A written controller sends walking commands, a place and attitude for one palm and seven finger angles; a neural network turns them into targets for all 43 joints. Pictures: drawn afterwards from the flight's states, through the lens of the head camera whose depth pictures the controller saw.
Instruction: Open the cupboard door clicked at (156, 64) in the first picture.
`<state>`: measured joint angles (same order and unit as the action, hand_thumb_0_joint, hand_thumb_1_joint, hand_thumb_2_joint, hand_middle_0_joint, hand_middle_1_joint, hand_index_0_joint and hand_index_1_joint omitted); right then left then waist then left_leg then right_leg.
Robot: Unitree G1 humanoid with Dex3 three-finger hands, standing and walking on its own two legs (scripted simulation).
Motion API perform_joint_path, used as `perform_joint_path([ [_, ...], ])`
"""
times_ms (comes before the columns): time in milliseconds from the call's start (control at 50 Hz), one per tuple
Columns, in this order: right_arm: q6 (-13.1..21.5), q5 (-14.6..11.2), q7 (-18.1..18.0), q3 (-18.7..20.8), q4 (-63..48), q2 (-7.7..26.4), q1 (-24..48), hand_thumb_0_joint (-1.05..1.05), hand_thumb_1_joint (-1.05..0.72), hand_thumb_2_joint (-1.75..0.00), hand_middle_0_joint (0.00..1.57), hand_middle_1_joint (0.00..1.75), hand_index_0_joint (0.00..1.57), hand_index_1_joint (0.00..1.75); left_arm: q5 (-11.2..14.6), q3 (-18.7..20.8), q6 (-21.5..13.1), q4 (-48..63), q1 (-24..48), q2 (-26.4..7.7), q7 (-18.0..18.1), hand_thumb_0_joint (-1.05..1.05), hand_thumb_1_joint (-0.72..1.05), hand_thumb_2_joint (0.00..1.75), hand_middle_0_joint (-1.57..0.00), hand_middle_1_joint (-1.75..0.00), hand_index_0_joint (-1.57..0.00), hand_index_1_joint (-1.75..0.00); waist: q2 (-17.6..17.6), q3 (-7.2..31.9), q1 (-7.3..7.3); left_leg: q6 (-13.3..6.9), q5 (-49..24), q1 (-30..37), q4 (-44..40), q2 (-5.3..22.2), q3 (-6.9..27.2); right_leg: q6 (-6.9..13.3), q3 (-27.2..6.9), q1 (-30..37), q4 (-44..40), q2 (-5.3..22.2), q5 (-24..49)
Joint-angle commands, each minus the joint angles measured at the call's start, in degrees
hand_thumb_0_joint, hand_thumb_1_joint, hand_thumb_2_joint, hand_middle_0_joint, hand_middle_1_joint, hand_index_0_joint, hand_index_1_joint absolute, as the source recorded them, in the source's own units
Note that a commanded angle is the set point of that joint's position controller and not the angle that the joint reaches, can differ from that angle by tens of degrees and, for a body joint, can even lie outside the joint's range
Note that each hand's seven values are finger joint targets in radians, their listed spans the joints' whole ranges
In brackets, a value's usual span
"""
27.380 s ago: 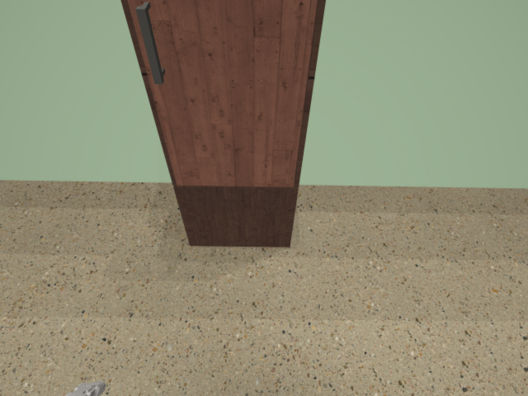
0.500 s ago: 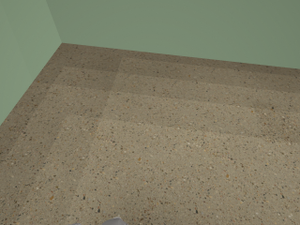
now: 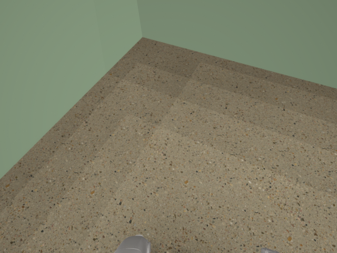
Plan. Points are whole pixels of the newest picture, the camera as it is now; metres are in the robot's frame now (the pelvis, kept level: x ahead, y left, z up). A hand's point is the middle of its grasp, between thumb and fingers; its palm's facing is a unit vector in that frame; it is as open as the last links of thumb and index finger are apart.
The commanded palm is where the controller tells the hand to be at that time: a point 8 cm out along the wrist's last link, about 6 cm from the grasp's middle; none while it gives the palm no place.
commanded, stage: turn to face it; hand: left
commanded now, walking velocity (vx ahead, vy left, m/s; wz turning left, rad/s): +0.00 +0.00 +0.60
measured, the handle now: out of the picture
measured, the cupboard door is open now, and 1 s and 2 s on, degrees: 43 43 43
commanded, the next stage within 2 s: none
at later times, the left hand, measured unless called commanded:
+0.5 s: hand out of the picture +0.08 +0.21 -0.16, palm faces +0.30 -0.91 -0.31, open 7.4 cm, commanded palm none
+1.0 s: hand out of the picture -0.04 +0.20 -0.18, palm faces +0.59 -0.76 -0.26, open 7.4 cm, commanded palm none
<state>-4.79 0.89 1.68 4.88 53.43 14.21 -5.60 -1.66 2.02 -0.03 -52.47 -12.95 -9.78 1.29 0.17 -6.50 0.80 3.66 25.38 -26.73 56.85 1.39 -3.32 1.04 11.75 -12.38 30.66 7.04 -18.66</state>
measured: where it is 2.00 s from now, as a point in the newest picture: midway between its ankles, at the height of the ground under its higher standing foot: outside the picture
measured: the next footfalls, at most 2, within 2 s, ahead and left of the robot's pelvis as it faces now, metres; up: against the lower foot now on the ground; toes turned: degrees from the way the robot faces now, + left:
left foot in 0.16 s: +0.03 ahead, +0.13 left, +0.00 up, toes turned +13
right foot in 0.48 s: +0.11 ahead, -0.13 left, +0.00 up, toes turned +14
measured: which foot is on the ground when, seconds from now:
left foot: up 0.00-0.14, down 0.16-0.48, up 0.50-0.84, down 0.86-1.00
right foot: down 0.00-0.14, up 0.16-0.46, down 0.48-0.84, up 0.86-1.00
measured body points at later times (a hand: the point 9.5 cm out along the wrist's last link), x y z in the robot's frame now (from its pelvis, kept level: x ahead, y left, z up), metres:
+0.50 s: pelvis +0.03 -0.03 -0.02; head +0.08 -0.03 +0.43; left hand +0.06 +0.26 -0.14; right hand +0.17 -0.25 -0.17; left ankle -0.01 +0.12 -0.74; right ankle +0.08 -0.14 -0.75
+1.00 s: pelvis +0.03 -0.01 -0.01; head +0.07 +0.03 +0.44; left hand -0.07 +0.24 -0.16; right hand +0.26 -0.17 -0.15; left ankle -0.03 +0.08 -0.74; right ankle +0.08 -0.15 -0.67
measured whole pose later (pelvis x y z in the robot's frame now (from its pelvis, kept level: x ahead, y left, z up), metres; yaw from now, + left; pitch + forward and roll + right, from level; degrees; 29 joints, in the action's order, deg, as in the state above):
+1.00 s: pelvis +0.03 -0.01 -0.01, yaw +36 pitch +1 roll +0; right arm -1.8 1.6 0.2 3.7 52.1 11.8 -8.0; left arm -1.3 4.7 3.6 -53.7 -9.7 -14.3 0.7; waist 1.8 -5.8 0.2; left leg -0.9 16.9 -17.8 33.2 -0.1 -1.9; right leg -4.9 2.6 -27.3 63.6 5.9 -26.5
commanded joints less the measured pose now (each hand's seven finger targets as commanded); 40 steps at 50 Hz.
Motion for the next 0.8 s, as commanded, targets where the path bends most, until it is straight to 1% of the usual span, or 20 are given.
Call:
perform_joint_path([
  [0,2.09,-0.43,0.46,-0.62,-5.9,0.9,4.66,0.0,-0.9,-0.9,0.2,0.3,0.2,0.3,-0.18,3.89,-1.38,2.25,-5.01,-12.76,0.68,0.0,0.9,0.9,-0.2,-0.3,-0.2,-0.3,12.01,9.54,-3.47,-0.87,1.22,-0.49,-11.68,-0.51,-2.91,4.15,-6.63,13.95,-4.18,14.01,44.17],
  [40,2.4,-0.43,0.33,-0.59,-5.95,1.31,3.7,0.0,-0.9,-0.9,0.2,0.3,0.2,0.3,-0.11,4.32,-1.29,2.04,-4.73,-13.6,0.51,0.0,0.9,0.9,-0.2,-0.3,-0.2,-0.3,11.53,9.56,-2.91,-1.65,-0.52,2.86,-17.26,-1.17,-4.42,3.73,-5.16,13.03,-2.04,14.85,45.03],
  [80,2.88,-0.07,0.05,-0.11,-5.07,2.89,-0.88,0.0,-0.9,-0.9,0.2,0.3,0.2,0.3,0.42,4.61,-1.4,2.15,-3.09,-14.18,0.21,0.0,0.9,0.9,-0.2,-0.3,-0.2,-0.3,9.62,12.1,0.04,-2.77,-8.75,12.5,-27.73,-2.33,-5.74,1.11,-1.42,9.62,5.3,13.81,45.11],
  [100,3.19,0.27,-0.04,0.65,-4.29,5.52,-4.53,0.0,-0.9,-0.9,0.2,0.3,0.2,0.3,0.82,4.4,-1.35,2.63,-2.1,-13.59,-0.09,0.0,0.9,0.9,-0.2,-0.3,-0.2,-0.3,4.33,14.46,2.3,-4.35,-20.37,23.55,-32.67,1.15,-2.62,-1.37,0.48,1.7,14.22,12.28,37.33],
  [120,3.56,0.79,-0.5,2.62,-3.89,12.62,-8.63,0.0,-0.9,-0.9,0.2,0.3,0.2,0.3,1.36,3.71,-0.95,5.17,-0.96,-9.73,-0.66,0.0,0.9,0.9,-0.2,-0.3,-0.2,-0.3,-13.74,16.49,4.74,-13.14,-43.42,35.03,-32.9,17.96,19.56,-5.81,1.62,-17.25,27.9,3.64,-2.79],
  [140,2.81,0.22,-0.76,3.12,-2.73,15.3,-12.25,0.0,-0.9,-0.9,0.2,0.3,0.2,0.3,0.71,2.84,-0.08,7.75,2.9,-8.59,-0.19,0.0,0.9,0.9,-0.2,-0.3,-0.2,-0.3,-14.85,16.47,6.0,-18.96,-53.87,33.03,-33.44,25.06,23.26,-5.93,-4.92,-22.18,35.81,0.81,-20.06],
  [180,3.25,0.38,-2.06,2.56,-3.5,12.45,-8.3,0.0,-0.9,-0.9,0.2,0.3,0.2,0.3,0.63,3.22,0.95,6.59,6.45,-8.49,0.45,0.0,0.9,0.9,-0.2,-0.3,-0.2,-0.3,-13.93,11.28,4.39,-16.85,-40.65,23.46,-34.71,19.36,20.49,-6.05,-10.79,-23.23,37.85,1.05,-14.5],
  [240,3.82,0.58,-2.35,1.56,-4.8,9.78,-3.06,0.0,-0.9,-0.9,0.2,0.3,0.2,0.3,0.46,3.35,1.51,4.04,3.32,-8.14,-0.58,0.0,0.9,0.9,-0.2,-0.3,-0.2,-0.3,-7.18,8.2,0.47,-13.24,-36.62,18.3,-35.5,13.2,14.47,-6.37,-11.1,-20.1,34.55,-0.51,-6.64],
  [380,3.01,0.91,-1.83,2.13,-5.29,10.2,-1.27,0.0,-0.9,-0.9,0.2,0.3,0.2,0.3,0.73,3.07,1.1,4.92,1.54,-7.04,-0.63,0.0,0.9,0.9,-0.2,-0.3,-0.2,-0.3,-9.98,7.48,-0.66,-12.03,-26.08,10.3,-33.77,10.3,16.86,-5.73,-7.77,-6.92,12.52,-5.54,-4.53],
  [420,2.79,0.44,-1.72,2.18,-6.08,9.36,0.61,0.0,-0.9,-0.9,0.2,0.3,0.2,0.3,0.77,3.46,0.23,4.22,-2.93,-8.02,-0.48,0.0,0.9,0.9,-0.2,-0.3,-0.2,-0.3,-8.67,8.9,-3.2,-9.57,-22.65,5.22,-28.96,7.84,16.7,-5.27,-7.34,2.99,-0.16,-5.88,3.98],
  [440,2.89,-0.06,-1.45,1.89,-6.46,7.02,0.35,0.0,-0.9,-0.9,0.2,0.3,0.2,0.3,0.21,4.14,-0.59,3.97,-5.15,-11.29,-0.09,0.0,0.9,0.9,-0.2,-0.3,-0.2,-0.3,0.53,9.67,-4.45,-6.07,-13.8,-0.88,-21.14,2.88,12.46,-3.58,-13.83,10.0,-9.15,1.0,6.11],
  [460,3.06,-0.37,-1.18,1.34,-7.62,2.68,-1.11,0.0,-0.9,-0.9,0.2,0.3,0.2,0.3,-0.48,5.2,-1.11,4.05,-6.03,-16.89,0.45,0.0,0.9,0.9,-0.2,-0.3,-0.2,-0.3,19.24,10.47,-4.63,-1.47,7.33,-10.11,-4.61,-6.13,3.22,3.47,-32.27,14.53,-14.18,18.07,13.83],
  [480,2.79,0.11,-0.95,1.48,-7.89,4.74,-0.33,0.0,-0.9,-0.9,0.2,0.3,0.2,0.3,0.1,4.47,-0.78,4.66,-5.51,-17.62,0.51,0.0,0.9,0.9,-0.2,-0.3,-0.2,-0.3,15.28,9.74,-4.95,-2.18,11.51,-8.27,8.45,-3.5,6.41,8.06,-32.09,6.95,-13.82,22.81,15.19],
  [500,2.05,0.01,-1.15,2.0,-7.23,4.29,-0.41,0.0,-0.9,-0.9,0.2,0.3,0.2,0.3,0.2,4.53,-0.72,5.13,-2.43,-14.8,1.07,0.0,0.9,0.9,-0.2,-0.3,-0.2,-0.3,17.28,9.68,-2.89,-2.12,8.95,-8.23,15.05,-1.79,7.8,7.85,-31.46,3.95,-13.8,20.59,13.22],
  [540,1.37,0.29,-0.34,1.52,-4.97,3.81,-1.08,0.0,-0.9,-0.9,0.2,0.3,0.2,0.3,0.38,3.02,-0.59,6.42,3.27,-10.63,0.93,0.0,0.9,0.9,-0.2,-0.3,-0.2,-0.3,12.1,5.88,-0.02,-0.79,0.17,-7.56,18.72,0.48,5.94,4.83,-18.0,0.69,-11.75,13.35,17.39],
  [600,1.02,-0.13,0.16,0.77,-3.86,2.47,-1.84,0.0,-0.9,-0.9,0.2,0.3,0.2,0.3,0.09,2.88,-0.95,6.37,2.95,-10.31,1.07,0.0,0.9,0.9,-0.2,-0.3,-0.2,-0.3,11.65,7.55,0.15,0.1,-1.29,-4.56,10.07,0.67,2.82,3.62,-10.33,3.67,-10.55,11.95,23.66],
  [640,1.27,-0.1,0.33,0.27,-4.09,1.49,0.24,0.0,-0.9,-0.9,0.2,0.3,0.2,0.3,0.06,3.33,-1.06,5.54,0.49,-11.26,0.95,0.0,0.9,0.9,-0.2,-0.3,-0.2,-0.3,9.18,7.84,-1.41,0.29,0.76,-3.1,1.02,0.34,0.42,3.95,-8.47,7.05,-8.79,12.72,28.82],
  [700,1.89,-0.34,0.42,-0.21,-4.8,0.54,1.7,0.0,-0.9,-0.9,0.2,0.3,0.2,0.3,-0.3,4.23,-1.02,4.02,-1.96,-12.78,0.78,0.0,0.9,0.9,-0.2,-0.3,-0.2,-0.3,11.09,8.75,-3.04,-0.25,2.37,0.23,-9.41,-0.18,-2.0,4.54,-7.27,10.04,-6.04,14.39,33.79],
  [740,2.29,-0.44,0.3,-0.2,-4.76,1.03,0.08,0.0,-0.9,-0.9,0.2,0.3,0.2,0.3,-0.18,4.69,-0.85,3.93,-1.73,-13.77,0.55,0.0,0.9,0.9,-0.2,-0.3,-0.2,-0.3,11.48,9.41,-2.46,-0.96,0.17,3.53,-16.03,-0.67,-3.37,4.08,-6.4,9.48,-3.66,15.09,34.27],
  [780,2.71,-0.18,0.19,0.17,-4.22,2.6,-3.21,0.0,-0.9,-0.9,0.2,0.3,0.2,0.3,0.34,4.86,-0.59,3.87,-0.81,-13.81,0.17,0.0,0.9,0.9,-0.2,-0.3,-0.2,-0.3,9.61,10.38,-0.36,-1.87,-8.16,12.2,-26.55,-1.21,-3.96,1.09,-3.15,5.08,1.63,14.06,29.82],
])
